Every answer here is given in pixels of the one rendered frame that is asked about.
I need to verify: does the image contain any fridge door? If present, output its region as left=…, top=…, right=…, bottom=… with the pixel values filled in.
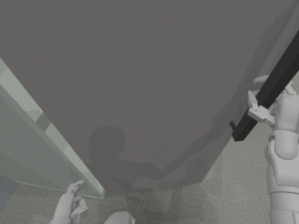
left=0, top=0, right=299, bottom=195

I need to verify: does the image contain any left robot hand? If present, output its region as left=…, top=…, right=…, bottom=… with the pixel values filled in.
left=53, top=180, right=89, bottom=224

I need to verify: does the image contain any handle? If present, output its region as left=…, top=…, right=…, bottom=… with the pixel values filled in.
left=229, top=30, right=299, bottom=142

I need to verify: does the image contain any right robot forearm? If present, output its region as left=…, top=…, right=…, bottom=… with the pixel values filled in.
left=264, top=130, right=299, bottom=224

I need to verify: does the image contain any robot left thigh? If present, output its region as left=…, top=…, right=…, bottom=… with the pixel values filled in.
left=104, top=212, right=135, bottom=224

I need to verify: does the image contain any right robot hand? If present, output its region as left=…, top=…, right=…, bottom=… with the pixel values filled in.
left=248, top=75, right=299, bottom=133

